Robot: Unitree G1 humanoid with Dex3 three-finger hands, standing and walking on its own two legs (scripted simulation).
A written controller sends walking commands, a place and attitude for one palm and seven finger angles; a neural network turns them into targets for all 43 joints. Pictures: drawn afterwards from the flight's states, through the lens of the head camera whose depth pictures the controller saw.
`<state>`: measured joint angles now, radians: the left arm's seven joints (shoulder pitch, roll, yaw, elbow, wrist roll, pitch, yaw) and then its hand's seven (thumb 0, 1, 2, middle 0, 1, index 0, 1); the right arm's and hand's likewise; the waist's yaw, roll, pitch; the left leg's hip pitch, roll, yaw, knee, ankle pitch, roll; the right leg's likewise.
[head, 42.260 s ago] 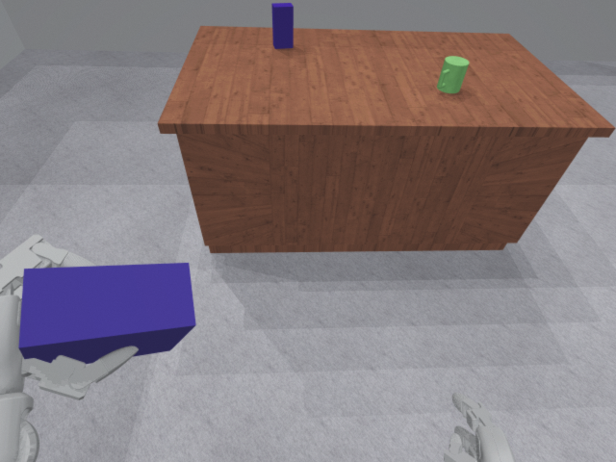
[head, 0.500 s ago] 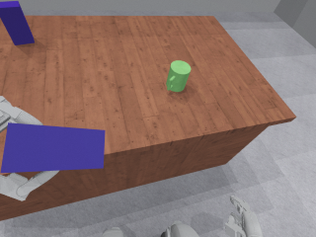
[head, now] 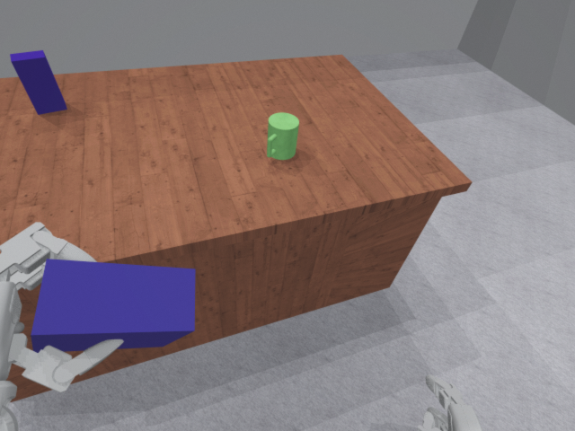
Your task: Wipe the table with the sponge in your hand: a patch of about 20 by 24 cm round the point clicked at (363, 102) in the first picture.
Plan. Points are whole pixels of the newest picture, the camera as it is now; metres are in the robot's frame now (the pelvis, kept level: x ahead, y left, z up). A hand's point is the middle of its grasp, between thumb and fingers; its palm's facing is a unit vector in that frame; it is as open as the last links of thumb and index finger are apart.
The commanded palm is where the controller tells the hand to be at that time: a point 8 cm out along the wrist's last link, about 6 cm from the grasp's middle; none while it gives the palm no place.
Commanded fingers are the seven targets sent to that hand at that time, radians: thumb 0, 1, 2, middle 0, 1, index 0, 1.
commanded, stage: stop stepping back and stand still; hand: left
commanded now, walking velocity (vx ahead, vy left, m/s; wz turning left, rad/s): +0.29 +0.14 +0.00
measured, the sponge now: (138, 310) +0.22 +0.18 +0.12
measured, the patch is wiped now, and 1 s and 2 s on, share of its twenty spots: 1.00 1.00 1.00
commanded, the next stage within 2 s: stand and wait in 1.52 s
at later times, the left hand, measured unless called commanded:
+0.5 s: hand out of the picture +0.06 +0.25 +0.14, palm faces +0.34 -0.88 -0.32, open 10.2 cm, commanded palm +0.02 +0.30 +0.18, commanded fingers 0.00 0.10 1.30 -1.20 -1.60 -1.20 -1.60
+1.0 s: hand out of the picture +0.05 +0.21 +0.16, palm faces +0.27 -0.89 -0.37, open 10.2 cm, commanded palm -0.01 +0.27 +0.18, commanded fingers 0.00 0.10 1.30 -1.20 -1.60 -1.20 -1.60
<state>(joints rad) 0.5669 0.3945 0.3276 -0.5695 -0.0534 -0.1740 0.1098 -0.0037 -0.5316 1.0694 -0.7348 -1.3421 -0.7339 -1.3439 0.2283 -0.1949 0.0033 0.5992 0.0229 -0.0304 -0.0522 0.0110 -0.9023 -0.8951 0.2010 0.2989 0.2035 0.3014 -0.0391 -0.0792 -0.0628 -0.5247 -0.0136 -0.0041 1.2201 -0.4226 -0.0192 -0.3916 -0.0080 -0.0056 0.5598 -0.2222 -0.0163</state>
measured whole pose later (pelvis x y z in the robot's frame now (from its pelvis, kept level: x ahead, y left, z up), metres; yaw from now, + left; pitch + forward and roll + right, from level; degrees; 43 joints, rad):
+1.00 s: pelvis -0.17 -0.01 -0.01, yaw +0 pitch +0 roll -3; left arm 0.51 0.40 0.27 -0.56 -0.05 -0.12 0.12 0.00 -0.53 1.07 -0.73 -1.35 -0.73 -1.35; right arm 0.24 -0.19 0.03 0.65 0.01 -0.07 -0.03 0.01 -0.90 -0.90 0.20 0.30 0.21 0.30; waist -0.03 0.02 -0.01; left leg -0.41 0.06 0.00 0.86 -0.40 0.02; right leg -0.27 0.01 -0.11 0.54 -0.25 -0.02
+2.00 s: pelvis -0.15 +0.01 +0.01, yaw +0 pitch -1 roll -2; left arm 0.49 0.37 0.30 -0.48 -0.06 -0.14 0.15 0.00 -0.54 1.07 -0.73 -1.35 -0.73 -1.35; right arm 0.19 -0.20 0.03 0.60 0.02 -0.04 -0.04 0.01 -0.90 -0.90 0.20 0.30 0.20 0.30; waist 0.00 -0.01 0.02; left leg -0.26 0.02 0.01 0.49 -0.21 0.01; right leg -0.17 0.00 -0.04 0.41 -0.22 0.01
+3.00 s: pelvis -0.14 +0.00 +0.01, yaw +0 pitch -1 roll -1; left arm 0.48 0.36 0.28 -0.49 -0.06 -0.13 0.15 0.00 -0.53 1.07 -0.73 -1.35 -0.73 -1.35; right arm 0.17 -0.20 0.02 0.59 0.02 -0.04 -0.05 0.01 -0.90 -0.90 0.20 0.30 0.20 0.30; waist 0.01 0.01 0.02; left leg -0.24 0.02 0.00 0.48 -0.22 0.00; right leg -0.15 0.00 -0.04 0.41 -0.24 0.00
